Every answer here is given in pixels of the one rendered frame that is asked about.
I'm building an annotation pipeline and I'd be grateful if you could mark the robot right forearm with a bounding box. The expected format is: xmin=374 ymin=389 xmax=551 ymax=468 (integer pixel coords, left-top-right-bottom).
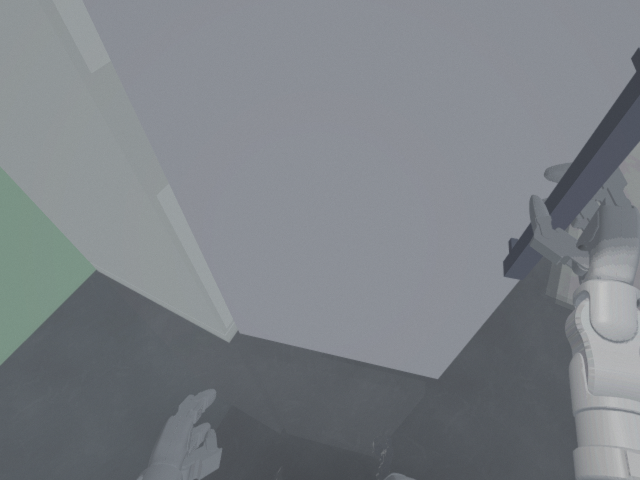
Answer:
xmin=565 ymin=279 xmax=640 ymax=480

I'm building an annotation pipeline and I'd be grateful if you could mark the right robot hand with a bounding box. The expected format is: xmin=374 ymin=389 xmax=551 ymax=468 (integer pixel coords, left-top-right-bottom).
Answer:
xmin=529 ymin=162 xmax=640 ymax=286

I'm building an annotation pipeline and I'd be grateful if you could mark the fridge door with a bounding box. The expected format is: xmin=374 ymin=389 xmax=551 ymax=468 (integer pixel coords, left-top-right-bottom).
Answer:
xmin=82 ymin=0 xmax=640 ymax=379

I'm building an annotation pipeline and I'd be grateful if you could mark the left robot hand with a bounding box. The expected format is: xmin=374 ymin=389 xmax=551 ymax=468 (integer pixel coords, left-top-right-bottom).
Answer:
xmin=147 ymin=389 xmax=222 ymax=480

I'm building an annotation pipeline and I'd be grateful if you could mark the handle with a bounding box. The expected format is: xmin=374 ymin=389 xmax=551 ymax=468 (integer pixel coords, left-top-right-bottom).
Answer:
xmin=503 ymin=48 xmax=640 ymax=280

